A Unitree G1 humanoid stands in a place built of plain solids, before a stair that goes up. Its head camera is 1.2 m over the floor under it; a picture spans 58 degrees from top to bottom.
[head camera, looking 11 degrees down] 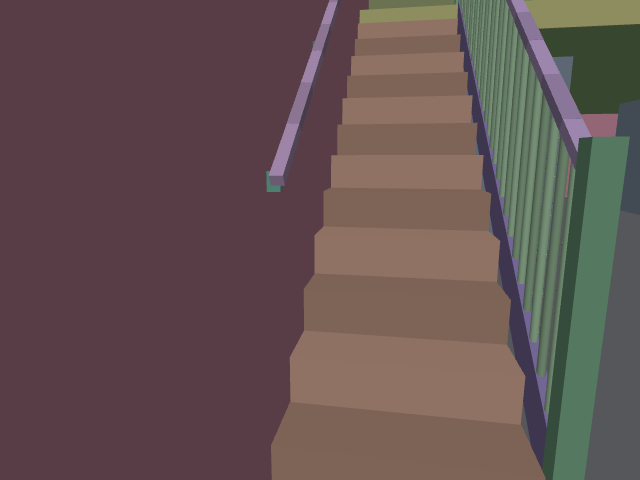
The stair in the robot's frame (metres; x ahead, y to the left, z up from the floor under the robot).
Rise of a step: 0.20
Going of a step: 0.28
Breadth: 0.90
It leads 10 degrees to the right of straight ahead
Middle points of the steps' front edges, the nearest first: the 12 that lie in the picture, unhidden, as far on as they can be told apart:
1.28 -0.27 0.20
1.55 -0.32 0.40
1.82 -0.37 0.60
2.10 -0.41 0.80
2.37 -0.46 1.01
2.64 -0.51 1.21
2.91 -0.56 1.41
3.19 -0.61 1.61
3.46 -0.65 1.81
3.73 -0.70 2.01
4.00 -0.75 2.21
4.28 -0.80 2.41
